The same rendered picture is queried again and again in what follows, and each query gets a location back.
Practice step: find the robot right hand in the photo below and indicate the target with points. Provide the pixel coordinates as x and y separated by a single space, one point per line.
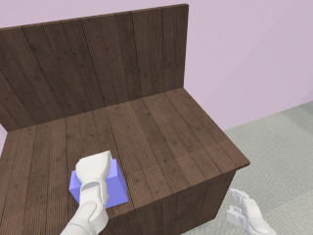
249 209

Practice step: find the table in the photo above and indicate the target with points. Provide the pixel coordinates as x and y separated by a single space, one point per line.
75 88

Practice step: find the robot left forearm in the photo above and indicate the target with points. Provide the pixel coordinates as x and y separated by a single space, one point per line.
91 217

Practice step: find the robot left hand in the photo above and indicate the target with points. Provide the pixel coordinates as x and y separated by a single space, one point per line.
95 166

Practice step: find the sponge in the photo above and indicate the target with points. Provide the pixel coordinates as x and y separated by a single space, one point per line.
116 186

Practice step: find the robot right forearm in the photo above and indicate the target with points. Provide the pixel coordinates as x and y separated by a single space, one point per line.
258 226

